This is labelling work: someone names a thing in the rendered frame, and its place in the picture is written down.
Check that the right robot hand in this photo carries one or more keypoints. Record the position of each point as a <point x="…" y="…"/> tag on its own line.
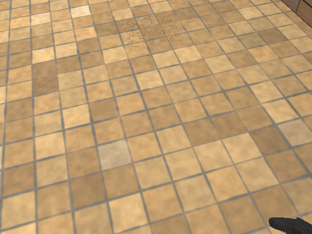
<point x="291" y="225"/>

